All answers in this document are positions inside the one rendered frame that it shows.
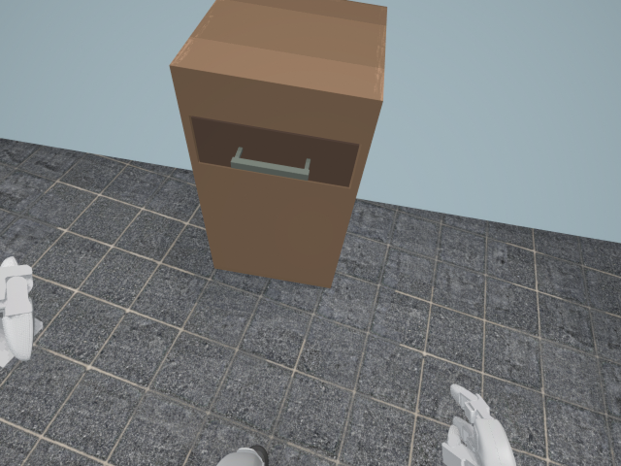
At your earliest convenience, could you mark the cabinet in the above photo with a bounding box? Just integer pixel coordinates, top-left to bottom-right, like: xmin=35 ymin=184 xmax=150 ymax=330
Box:
xmin=169 ymin=0 xmax=387 ymax=288

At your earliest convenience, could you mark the robot left hand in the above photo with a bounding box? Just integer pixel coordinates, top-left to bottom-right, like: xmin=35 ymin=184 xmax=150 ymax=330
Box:
xmin=0 ymin=256 xmax=43 ymax=367

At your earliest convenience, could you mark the left robot shin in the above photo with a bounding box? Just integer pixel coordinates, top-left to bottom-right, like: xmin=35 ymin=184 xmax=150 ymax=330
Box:
xmin=237 ymin=448 xmax=263 ymax=462

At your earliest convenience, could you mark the drawer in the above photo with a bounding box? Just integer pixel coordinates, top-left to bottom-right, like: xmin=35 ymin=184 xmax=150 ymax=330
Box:
xmin=191 ymin=116 xmax=359 ymax=187

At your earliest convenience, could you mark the robot left foot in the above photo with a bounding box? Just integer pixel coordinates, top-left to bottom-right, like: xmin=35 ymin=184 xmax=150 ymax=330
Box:
xmin=250 ymin=445 xmax=269 ymax=466

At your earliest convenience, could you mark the handle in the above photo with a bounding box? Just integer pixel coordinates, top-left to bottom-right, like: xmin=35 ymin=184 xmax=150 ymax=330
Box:
xmin=231 ymin=147 xmax=311 ymax=181

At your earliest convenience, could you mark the robot right hand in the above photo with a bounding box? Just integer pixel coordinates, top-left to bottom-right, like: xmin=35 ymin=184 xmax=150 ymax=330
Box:
xmin=441 ymin=383 xmax=516 ymax=466

